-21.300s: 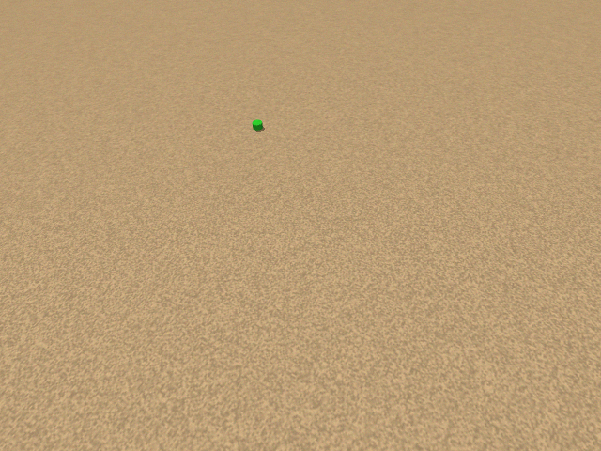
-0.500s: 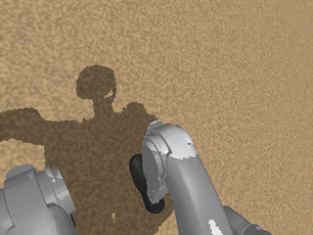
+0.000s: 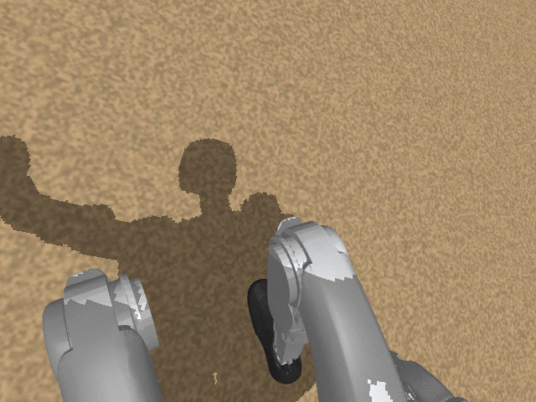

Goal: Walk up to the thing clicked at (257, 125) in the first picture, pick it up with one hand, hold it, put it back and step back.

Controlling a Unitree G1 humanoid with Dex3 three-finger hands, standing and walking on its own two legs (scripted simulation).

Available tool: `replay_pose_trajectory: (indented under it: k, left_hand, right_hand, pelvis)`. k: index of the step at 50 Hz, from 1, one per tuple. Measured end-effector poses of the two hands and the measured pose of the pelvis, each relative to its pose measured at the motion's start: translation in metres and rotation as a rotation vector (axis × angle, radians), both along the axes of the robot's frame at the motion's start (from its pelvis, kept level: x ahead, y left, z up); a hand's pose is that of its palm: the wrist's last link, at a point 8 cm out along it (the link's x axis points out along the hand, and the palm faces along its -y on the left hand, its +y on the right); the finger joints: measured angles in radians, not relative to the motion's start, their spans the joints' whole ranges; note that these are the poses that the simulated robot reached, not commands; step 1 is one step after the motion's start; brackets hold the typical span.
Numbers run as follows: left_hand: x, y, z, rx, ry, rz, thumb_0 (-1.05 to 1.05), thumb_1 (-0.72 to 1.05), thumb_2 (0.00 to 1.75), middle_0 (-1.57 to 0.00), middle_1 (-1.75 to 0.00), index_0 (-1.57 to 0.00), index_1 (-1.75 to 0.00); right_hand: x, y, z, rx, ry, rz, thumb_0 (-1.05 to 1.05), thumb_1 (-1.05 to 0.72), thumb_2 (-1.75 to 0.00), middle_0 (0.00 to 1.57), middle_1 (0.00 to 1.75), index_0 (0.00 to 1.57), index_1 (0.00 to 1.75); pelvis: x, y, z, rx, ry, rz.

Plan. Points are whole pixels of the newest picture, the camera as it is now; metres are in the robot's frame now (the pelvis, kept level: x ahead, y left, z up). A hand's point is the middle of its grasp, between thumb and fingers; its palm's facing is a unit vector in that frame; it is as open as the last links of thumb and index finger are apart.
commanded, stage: settle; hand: left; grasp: from above
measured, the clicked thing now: out of the picture +0.46 +0.37 -0.25
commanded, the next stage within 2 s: lift in 0.46 s
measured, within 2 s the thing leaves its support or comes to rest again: neither
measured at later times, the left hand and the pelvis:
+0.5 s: hand out of the picture +0.43 +0.35 -0.14, palm faces -0.43 -0.11 -0.90, open 7.8 cm; pelvis -0.01 -0.01 +0.01, yaw +5 degrees
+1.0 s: hand out of the picture +0.39 +0.36 -0.05, palm faces -0.45 -0.14 -0.88, open 7.9 cm; pelvis -0.01 -0.01 +0.07, yaw +8 degrees
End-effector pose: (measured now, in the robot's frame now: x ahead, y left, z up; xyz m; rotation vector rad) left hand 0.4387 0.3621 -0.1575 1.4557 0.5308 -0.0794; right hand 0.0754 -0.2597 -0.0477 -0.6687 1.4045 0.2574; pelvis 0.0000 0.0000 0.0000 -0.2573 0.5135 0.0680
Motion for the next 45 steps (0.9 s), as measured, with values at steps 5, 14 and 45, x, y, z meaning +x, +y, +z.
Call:
replay_pose_trajectory:
  k: [5, 14, 45]
  left_hand:
    - [-0.006, 0.004, 0.024, 0.012, 0.042, 0.021, -0.01, 0.32, 0.18, -0.82, -0.44, -0.90, -0.37]
    - [-0.010, -0.004, 0.053, 0.004, 0.092, -0.013, -0.02, 0.30, 0.19, -0.84, -0.42, -0.92, -0.36]
    - [-0.029, -0.001, 0.132, -0.005, 0.099, -0.005, -0.02, 0.30, 0.21, -0.82, -0.43, -0.90, -0.38]
  right_hand:
    - [0.016, 0.000, -0.006, 0.034, -0.062, -0.031, 0.00, -0.91, -0.89, 0.20, 0.30, 0.20, 0.30]
    - [0.025, -0.004, -0.015, 0.067, -0.102, -0.074, 0.00, -0.91, -0.89, 0.20, 0.30, 0.20, 0.30]
    - [0.009, -0.019, 0.010, -0.005, -0.071, -0.264, 0.00, -0.92, -0.90, 0.20, 0.30, 0.20, 0.30]
  pelvis:
    - [0.000, -0.001, 0.004, 0.015, 0.024, 0.011]
    - [-0.005, -0.005, 0.010, 0.048, 0.033, 0.030]
    - [-0.007, -0.010, 0.054, 0.086, 0.102, 0.064]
